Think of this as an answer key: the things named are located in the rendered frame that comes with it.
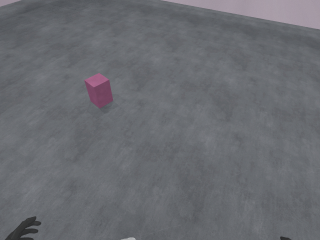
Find carton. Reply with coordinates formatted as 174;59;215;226
84;73;113;108

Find robot left hand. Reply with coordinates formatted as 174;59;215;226
5;216;41;240

